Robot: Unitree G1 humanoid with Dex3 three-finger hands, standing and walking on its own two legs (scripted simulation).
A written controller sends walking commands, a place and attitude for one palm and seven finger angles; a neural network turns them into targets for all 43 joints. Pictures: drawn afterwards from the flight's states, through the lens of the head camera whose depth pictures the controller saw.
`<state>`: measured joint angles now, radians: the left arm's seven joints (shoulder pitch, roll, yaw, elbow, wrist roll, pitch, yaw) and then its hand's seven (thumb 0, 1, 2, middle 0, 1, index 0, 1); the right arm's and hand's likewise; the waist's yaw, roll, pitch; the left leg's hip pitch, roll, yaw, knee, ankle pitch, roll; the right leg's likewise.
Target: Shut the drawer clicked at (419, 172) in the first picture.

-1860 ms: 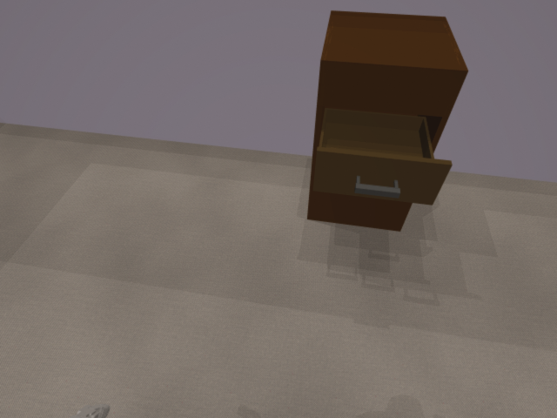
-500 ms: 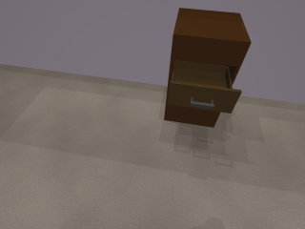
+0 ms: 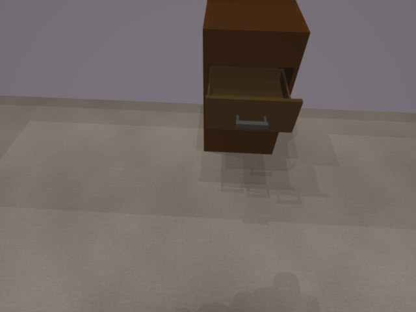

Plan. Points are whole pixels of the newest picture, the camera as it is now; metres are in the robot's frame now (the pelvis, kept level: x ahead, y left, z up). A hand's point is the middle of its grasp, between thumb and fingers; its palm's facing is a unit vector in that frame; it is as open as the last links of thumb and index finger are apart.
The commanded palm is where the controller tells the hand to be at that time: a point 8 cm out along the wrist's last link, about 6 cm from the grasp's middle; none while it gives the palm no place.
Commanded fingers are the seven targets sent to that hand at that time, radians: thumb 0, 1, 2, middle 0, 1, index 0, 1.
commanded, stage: walk to a spot facing it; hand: left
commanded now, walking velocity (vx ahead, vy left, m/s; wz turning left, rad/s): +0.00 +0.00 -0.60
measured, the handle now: (251, 121) +0.86 -0.10 -0.24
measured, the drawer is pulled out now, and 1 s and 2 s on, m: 0.24 0.24 0.24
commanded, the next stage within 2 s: turn to face it in 1.92 s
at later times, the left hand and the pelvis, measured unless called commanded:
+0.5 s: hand out of the picture +0.07 +0.21 -0.16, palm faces -0.16 -0.95 -0.25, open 7.4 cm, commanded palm none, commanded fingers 0.00 0.90 0.90 -0.20 -0.30 -0.20 -0.30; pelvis -0.01 +0.01 +0.01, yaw -16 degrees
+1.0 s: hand (169, 292) +0.18 +0.11 -0.15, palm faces -0.56 -0.79 -0.24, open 7.4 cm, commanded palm none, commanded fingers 0.00 0.90 0.90 -0.20 -0.30 -0.20 -0.30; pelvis -0.03 +0.00 -0.01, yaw -34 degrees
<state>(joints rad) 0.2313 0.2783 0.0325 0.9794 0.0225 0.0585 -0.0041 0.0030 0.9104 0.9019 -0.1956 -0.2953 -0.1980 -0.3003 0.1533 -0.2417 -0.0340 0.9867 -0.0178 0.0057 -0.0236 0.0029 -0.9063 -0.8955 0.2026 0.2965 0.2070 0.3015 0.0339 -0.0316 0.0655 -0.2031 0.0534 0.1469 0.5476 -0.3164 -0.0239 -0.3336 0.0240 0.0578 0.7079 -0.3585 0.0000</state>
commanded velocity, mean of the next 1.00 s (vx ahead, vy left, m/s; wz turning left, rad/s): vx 0.05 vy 0.00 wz -0.60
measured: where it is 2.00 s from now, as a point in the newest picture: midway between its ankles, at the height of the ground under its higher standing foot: outside the picture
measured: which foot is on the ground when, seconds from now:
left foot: down 0.00-0.06, up 0.08-0.52, down 0.54-0.96, up 0.98-1.00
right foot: down 0.00-0.54, up 0.56-0.94, down 0.96-1.00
